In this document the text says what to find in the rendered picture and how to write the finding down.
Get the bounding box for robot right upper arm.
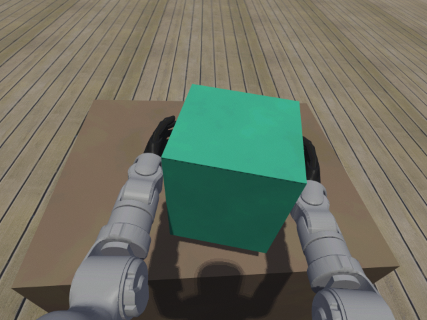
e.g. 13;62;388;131
312;287;394;320

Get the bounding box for robot right forearm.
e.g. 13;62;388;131
290;180;395;320

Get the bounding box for robot left hand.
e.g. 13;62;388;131
144;115;176;157

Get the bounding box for pedestal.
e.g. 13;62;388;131
11;99;400;320

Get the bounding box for robot left upper arm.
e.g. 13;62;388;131
36;255;149;320

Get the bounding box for robot right hand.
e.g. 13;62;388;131
302;136;321;183

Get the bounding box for robot left forearm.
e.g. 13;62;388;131
69;153;163;306

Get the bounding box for carton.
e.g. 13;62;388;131
161;84;307;253

